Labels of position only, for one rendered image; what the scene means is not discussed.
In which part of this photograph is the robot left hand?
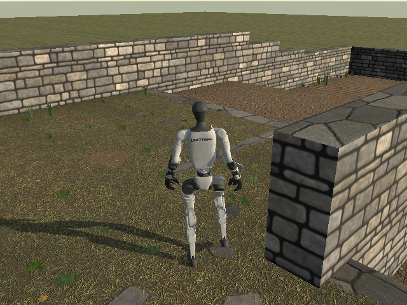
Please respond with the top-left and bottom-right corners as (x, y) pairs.
(165, 177), (179, 190)

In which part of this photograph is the left robot thigh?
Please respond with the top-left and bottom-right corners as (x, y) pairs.
(182, 179), (197, 227)

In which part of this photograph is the robot left forearm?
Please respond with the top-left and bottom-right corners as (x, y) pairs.
(165, 155), (177, 179)

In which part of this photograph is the left robot upper arm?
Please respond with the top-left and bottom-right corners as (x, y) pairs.
(171, 129), (188, 165)

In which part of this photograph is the right robot upper arm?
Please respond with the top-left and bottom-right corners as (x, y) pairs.
(214, 128), (233, 164)

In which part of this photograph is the robot right hand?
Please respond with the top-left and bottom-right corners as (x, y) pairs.
(228, 177), (243, 191)

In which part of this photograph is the humanoid robot head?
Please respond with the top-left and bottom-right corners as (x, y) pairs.
(190, 101), (212, 132)

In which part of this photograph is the robot right forearm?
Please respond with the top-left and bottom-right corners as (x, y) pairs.
(227, 153), (241, 180)

